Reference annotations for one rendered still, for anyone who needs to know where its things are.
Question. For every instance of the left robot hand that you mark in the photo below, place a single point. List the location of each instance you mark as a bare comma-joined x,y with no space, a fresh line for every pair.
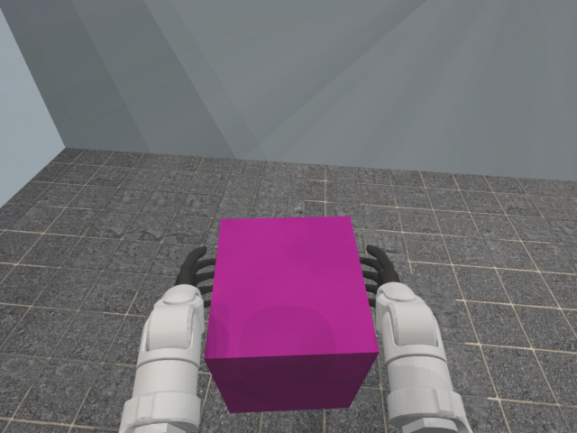
189,269

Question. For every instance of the robot right forearm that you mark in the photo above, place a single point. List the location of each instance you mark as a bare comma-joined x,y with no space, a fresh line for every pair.
421,398

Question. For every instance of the right robot hand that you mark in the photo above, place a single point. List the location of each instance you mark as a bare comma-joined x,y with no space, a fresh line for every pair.
384,267

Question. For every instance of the robot left forearm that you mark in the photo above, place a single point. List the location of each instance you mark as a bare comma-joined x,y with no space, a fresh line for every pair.
165,387

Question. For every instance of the carton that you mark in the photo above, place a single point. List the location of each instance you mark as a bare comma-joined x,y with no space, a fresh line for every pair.
290,324

